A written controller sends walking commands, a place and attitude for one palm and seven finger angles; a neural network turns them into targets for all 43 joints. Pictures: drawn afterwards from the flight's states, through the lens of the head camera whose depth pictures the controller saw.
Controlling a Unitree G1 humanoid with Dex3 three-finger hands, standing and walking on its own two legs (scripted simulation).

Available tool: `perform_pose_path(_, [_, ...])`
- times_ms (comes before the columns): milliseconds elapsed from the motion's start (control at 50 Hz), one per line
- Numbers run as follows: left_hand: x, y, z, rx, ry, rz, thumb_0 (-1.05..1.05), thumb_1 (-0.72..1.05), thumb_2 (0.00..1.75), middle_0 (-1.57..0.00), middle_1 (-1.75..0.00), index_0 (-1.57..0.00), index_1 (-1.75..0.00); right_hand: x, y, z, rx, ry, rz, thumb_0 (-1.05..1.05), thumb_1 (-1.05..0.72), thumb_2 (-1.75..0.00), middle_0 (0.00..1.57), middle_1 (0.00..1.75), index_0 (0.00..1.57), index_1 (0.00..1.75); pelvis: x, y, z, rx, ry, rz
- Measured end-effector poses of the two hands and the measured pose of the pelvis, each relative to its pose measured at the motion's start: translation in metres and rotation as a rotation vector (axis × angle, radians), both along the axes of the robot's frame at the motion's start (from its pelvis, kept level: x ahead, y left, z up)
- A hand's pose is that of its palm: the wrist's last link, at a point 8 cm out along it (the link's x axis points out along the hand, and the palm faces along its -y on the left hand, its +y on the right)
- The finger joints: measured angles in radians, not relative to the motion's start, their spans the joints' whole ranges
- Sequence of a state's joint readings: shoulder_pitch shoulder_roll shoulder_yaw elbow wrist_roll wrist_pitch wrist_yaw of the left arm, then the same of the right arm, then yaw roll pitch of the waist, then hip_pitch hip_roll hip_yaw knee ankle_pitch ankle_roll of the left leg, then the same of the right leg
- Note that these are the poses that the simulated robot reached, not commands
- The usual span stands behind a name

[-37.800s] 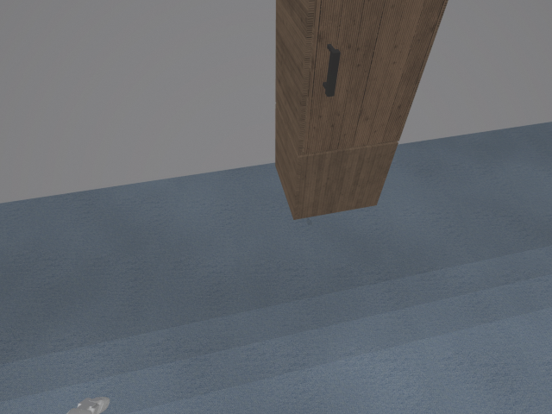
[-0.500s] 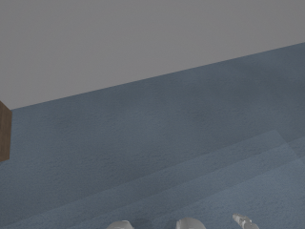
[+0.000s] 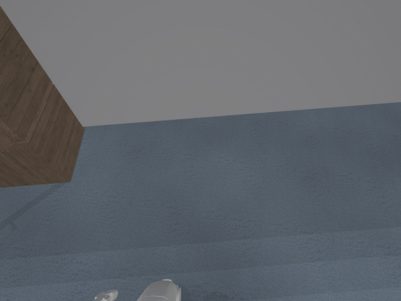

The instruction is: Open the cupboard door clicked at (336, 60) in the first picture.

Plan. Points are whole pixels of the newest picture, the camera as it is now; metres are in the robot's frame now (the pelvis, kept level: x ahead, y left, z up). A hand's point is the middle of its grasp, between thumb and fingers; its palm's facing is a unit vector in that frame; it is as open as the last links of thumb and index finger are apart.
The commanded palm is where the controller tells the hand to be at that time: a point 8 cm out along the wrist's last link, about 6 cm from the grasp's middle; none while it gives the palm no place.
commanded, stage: turn to face it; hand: left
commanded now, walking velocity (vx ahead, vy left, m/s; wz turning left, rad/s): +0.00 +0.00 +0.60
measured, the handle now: out of the picture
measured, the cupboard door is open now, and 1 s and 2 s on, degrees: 42 42 42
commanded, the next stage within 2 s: take the last steps up to it in 1.34 s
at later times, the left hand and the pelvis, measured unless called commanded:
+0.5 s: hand out of the picture +0.07 +0.24 -0.16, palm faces +0.29 -0.92 -0.27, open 7.4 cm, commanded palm none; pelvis +0.03 +0.00 +0.00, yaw +17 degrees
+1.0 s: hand out of the picture -0.04 +0.20 -0.20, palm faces +0.59 -0.77 -0.24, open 7.4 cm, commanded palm none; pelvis +0.05 +0.01 -0.02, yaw +35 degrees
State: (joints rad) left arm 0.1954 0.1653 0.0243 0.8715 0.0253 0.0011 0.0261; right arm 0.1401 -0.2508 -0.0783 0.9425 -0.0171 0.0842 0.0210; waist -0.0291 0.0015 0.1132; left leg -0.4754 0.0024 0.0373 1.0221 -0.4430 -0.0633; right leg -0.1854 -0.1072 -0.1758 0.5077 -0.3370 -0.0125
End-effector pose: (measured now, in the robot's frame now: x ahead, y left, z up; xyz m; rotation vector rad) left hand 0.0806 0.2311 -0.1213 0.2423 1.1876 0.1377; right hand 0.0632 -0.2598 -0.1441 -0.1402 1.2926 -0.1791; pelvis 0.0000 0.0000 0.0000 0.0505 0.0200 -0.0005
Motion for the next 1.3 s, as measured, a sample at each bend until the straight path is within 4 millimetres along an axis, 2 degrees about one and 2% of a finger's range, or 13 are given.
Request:
perform_pose_path(100, [-0.038,0.017,-0.013,-0.010,0.051,0.120,0.00,0.91,0.90,-0.20,-0.30,-0.20,-0.30,0.053,0.016,0.004,-0.016,-0.041,0.127,0.01,-0.91,-0.90,0.20,0.30,0.19,0.30,0.008,0.004,-0.005,-0.009,-0.006,0.074])
perform_pose_path(180, [-0.068,0.041,-0.035,-0.019,0.108,0.205,0.00,0.91,0.90,-0.20,-0.30,-0.20,-0.30,0.098,0.036,0.005,-0.047,-0.134,0.222,0.01,-0.91,-0.90,0.20,0.30,0.19,0.30,0.014,0.017,-0.020,-0.029,-0.006,0.129])
perform_pose_path(240, [-0.077,0.055,-0.039,-0.004,0.145,0.252,0.00,0.91,0.90,-0.20,-0.30,-0.20,-0.30,0.114,0.047,0.011,-0.063,-0.174,0.270,0.01,-0.91,-0.90,0.20,0.30,0.19,0.30,0.015,0.021,-0.021,-0.034,-0.012,0.158])
perform_pose_path(400, [-0.050,0.063,-0.015,0.004,0.030,0.307,0.01,0.91,0.90,-0.20,-0.30,-0.20,-0.30,0.115,0.053,0.021,-0.067,-0.111,0.337,0.00,-0.91,-0.90,0.20,0.30,0.20,0.30,0.023,0.018,-0.004,-0.064,-0.004,0.238])
perform_pose_path(500, [-0.028,0.051,-0.006,0.015,-0.032,0.318,0.01,0.91,0.90,-0.20,-0.30,-0.20,-0.30,0.112,0.041,0.013,-0.045,-0.062,0.346,0.01,-0.91,-0.90,0.20,0.30,0.20,0.30,0.032,0.003,-0.004,-0.066,-0.001,0.292])
perform_pose_path(600, [-0.017,0.029,-0.004,0.049,-0.095,0.344,0.00,0.91,0.90,-0.20,-0.30,-0.20,-0.30,0.122,0.021,-0.009,-0.020,-0.022,0.358,0.01,-0.91,-0.90,0.20,0.30,0.20,0.30,0.043,-0.017,-0.014,-0.048,0.001,0.355])
perform_pose_path(700, [-0.036,0.005,0.001,0.030,-0.063,0.411,0.00,0.90,0.90,-0.20,-0.30,-0.20,-0.30,0.143,0.018,-0.006,-0.021,0.004,0.407,0.01,-0.91,-0.90,0.20,0.30,0.20,0.30,0.050,-0.023,-0.007,-0.030,-0.017,0.427])
perform_pose_path(780, [-0.058,-0.010,-0.004,-0.007,-0.022,0.481,0.00,0.90,0.90,-0.20,-0.30,-0.20,-0.30,0.164,0.031,0.003,-0.018,-0.002,0.472,0.01,-0.91,-0.90,0.20,0.30,0.19,0.30,0.055,-0.022,-0.002,-0.017,-0.016,0.489])
perform_pose_path(840, [-0.080,-0.014,-0.011,-0.030,0.002,0.548,0.00,0.90,0.90,-0.20,-0.30,-0.20,-0.30,0.183,0.051,0.006,-0.022,-0.016,0.543,0.01,-0.91,-0.90,0.20,0.30,0.19,0.30,0.057,-0.018,-0.003,-0.017,-0.017,0.533])
perform_pose_path(940, [-0.130,-0.007,-0.036,-0.063,0.062,0.662,0.00,0.90,0.90,-0.20,-0.30,-0.20,-0.30,0.217,0.099,0.007,-0.035,-0.103,0.668,0.01,-0.91,-0.90,0.20,0.30,0.19,0.30,0.054,0.000,-0.018,-0.040,-0.021,0.596])
perform_pose_path(1020, [-0.158,0.003,-0.041,-0.064,0.139,0.720,0.00,0.91,0.90,-0.20,-0.30,-0.20,-0.30,0.228,0.127,0.016,-0.039,-0.170,0.725,0.01,-0.91,-0.90,0.20,0.30,0.19,0.30,0.050,0.007,-0.017,-0.048,-0.025,0.621])
perform_pose_path(1160, [-0.153,0.017,-0.022,-0.043,0.082,0.762,0.01,0.91,0.90,-0.20,-0.30,-0.20,-0.30,0.219,0.141,0.024,-0.037,-0.137,0.774,0.00,-0.91,-0.90,0.20,0.30,0.20,0.30,0.052,0.012,-0.002,-0.071,-0.028,0.668])
perform_pose_path(1300, [-0.125,0.011,-0.013,-0.028,0.021,0.764,0.00,0.91,0.90,-0.20,-0.30,-0.20,-0.30,0.207,0.126,0.011,-0.013,-0.052,0.769,0.00,-0.91,-0.90,0.20,0.30,0.20,0.30,0.064,0.003,-0.001,-0.063,-0.027,0.708])
